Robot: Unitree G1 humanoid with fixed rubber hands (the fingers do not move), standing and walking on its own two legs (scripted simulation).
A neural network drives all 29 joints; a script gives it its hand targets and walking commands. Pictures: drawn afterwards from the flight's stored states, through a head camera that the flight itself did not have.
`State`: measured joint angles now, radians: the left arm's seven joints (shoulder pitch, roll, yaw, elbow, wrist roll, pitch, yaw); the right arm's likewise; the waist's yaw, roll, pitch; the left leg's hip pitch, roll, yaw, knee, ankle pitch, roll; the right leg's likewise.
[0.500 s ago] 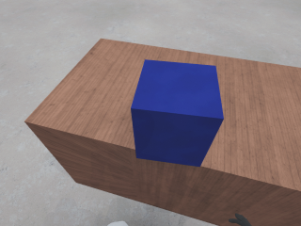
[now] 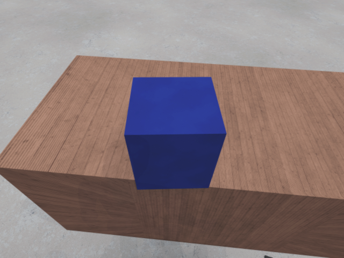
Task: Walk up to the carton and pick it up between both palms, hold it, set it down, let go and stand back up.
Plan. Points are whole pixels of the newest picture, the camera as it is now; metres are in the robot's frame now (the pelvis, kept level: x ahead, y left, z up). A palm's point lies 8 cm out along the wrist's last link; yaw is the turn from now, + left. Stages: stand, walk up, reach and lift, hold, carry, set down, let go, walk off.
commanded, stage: walk up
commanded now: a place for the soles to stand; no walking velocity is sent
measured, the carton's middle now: (172, 135) +0.43 +0.02 +0.02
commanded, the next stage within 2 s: reach and lift in 1.16 s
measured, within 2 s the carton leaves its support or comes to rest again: neither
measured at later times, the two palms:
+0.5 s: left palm out of the picture +0.09 +0.26 -0.11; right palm out of the picture +0.06 -0.28 -0.12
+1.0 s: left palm out of the picture +0.08 +0.22 -0.12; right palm out of the picture -0.02 -0.27 -0.12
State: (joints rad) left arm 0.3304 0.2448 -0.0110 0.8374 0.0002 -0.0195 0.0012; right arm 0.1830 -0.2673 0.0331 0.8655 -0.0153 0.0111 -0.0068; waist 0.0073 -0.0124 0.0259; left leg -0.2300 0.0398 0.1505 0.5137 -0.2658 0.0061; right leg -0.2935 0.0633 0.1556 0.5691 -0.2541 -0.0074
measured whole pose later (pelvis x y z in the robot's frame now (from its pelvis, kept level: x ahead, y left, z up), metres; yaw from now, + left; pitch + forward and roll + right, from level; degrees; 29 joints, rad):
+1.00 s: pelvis -0.02 -0.02 +0.01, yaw -6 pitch -1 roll +1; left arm 0.25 0.24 -0.03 0.90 0.00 -0.01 0.01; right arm 0.30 -0.26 0.04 0.94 0.00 -0.01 0.00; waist -0.02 0.00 0.02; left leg -0.21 0.06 0.10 0.46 -0.23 -0.02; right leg -0.25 0.04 0.08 0.48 -0.22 -0.02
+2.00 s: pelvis +0.02 -0.01 +0.01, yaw -3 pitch -4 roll +0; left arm 0.18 0.18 0.07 0.52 0.03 0.14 0.00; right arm 0.19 -0.23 -0.01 0.70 0.04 -0.18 0.05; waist 0.00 -0.01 0.06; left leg -0.06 0.04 0.06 0.38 -0.24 -0.02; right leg -0.04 0.00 -0.02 0.34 -0.22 0.00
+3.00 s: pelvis +0.01 -0.01 +0.01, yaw -4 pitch -3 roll +0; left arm 0.17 0.18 -0.01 0.51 -0.12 -0.33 0.09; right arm 0.15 -0.18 0.05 0.59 0.20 -0.40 0.05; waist 0.06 -0.02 0.00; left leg -0.09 0.03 0.06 0.37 -0.23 -0.01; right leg -0.10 0.00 0.01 0.37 -0.22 0.00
